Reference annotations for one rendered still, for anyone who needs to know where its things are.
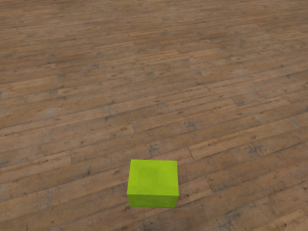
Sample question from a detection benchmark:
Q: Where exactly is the carton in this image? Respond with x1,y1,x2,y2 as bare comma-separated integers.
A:
127,159,179,209

